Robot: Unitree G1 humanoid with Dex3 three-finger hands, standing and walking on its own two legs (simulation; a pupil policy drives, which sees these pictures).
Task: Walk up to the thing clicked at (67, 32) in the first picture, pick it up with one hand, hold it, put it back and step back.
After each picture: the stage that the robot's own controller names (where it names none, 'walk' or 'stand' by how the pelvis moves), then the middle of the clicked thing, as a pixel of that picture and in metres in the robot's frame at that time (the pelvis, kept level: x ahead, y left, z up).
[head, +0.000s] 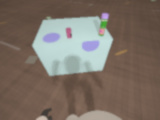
stand; (69, 33) +0.94 +0.30 -0.03
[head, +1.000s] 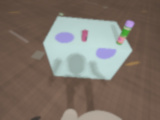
walk; (84, 35) +0.86 +0.10 -0.01
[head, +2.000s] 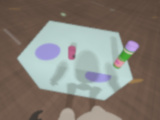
walk; (71, 53) +0.55 +0.18 -0.01
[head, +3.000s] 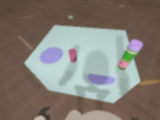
stand; (73, 55) +0.53 +0.18 -0.01
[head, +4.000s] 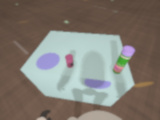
stand; (69, 61) +0.50 +0.20 -0.04
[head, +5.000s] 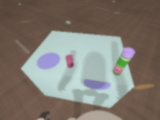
stand; (69, 61) +0.51 +0.20 -0.04
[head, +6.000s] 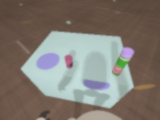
stand; (69, 61) +0.50 +0.21 -0.04
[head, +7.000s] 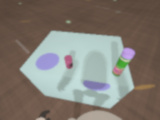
stand; (68, 62) +0.49 +0.21 -0.04
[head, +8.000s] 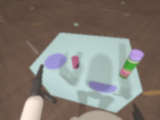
rise first; (75, 62) +0.50 +0.19 -0.03
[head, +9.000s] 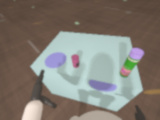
go down; (75, 61) +0.51 +0.19 -0.03
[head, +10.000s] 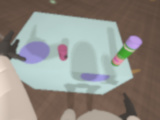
go down; (63, 52) +0.50 +0.17 +0.00
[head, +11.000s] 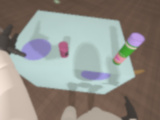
approach; (63, 50) +0.52 +0.18 +0.01
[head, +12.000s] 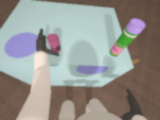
close in; (54, 43) +0.52 +0.19 +0.05
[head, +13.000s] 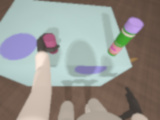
lift; (51, 44) +0.52 +0.20 +0.06
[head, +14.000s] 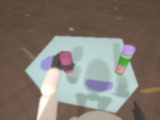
lift; (67, 62) +0.33 +0.16 +0.18
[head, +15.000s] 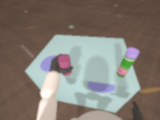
hold; (65, 65) +0.33 +0.17 +0.15
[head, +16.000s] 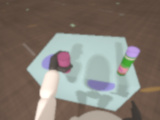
hold; (64, 63) +0.32 +0.17 +0.17
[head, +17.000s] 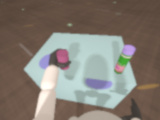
crouch; (63, 60) +0.36 +0.18 +0.16
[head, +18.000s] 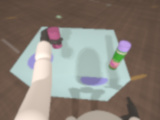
lower; (55, 38) +0.50 +0.21 +0.20
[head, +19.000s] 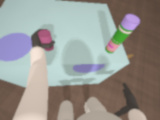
lower; (46, 41) +0.54 +0.21 +0.06
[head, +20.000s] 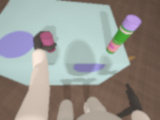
lower; (48, 42) +0.52 +0.20 +0.06
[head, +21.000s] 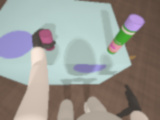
lower; (47, 40) +0.53 +0.21 +0.06
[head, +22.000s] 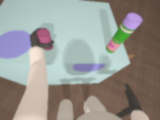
lower; (46, 40) +0.54 +0.21 +0.06
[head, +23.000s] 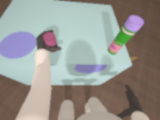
open; (51, 43) +0.52 +0.19 +0.06
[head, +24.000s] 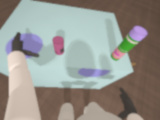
sink last; (58, 46) +0.51 +0.18 +0.04
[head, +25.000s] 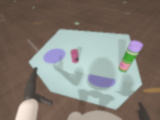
stand; (74, 56) +0.54 +0.20 +0.01
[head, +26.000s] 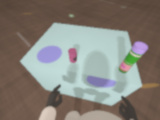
stand; (72, 55) +0.51 +0.18 +0.01
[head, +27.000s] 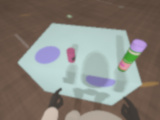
stand; (71, 55) +0.51 +0.18 +0.02
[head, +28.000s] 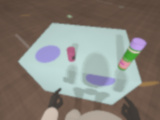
stand; (71, 54) +0.52 +0.18 +0.03
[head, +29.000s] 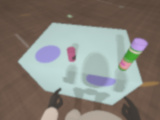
stand; (71, 54) +0.51 +0.18 +0.03
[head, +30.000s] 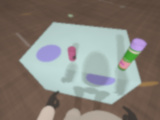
stand; (72, 54) +0.52 +0.18 +0.02
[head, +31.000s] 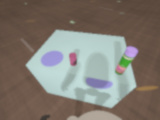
walk; (73, 59) +0.53 +0.18 -0.03
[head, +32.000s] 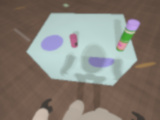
walk; (73, 41) +0.65 +0.19 -0.02
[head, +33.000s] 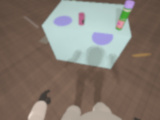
walk; (81, 19) +0.98 +0.15 +0.00
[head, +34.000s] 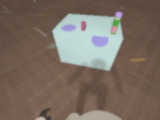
stand; (83, 26) +1.16 +0.17 -0.02
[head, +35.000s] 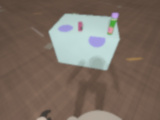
stand; (80, 26) +1.15 +0.19 -0.04
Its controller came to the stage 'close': yes
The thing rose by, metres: 0.22
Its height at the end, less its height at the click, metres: +0.00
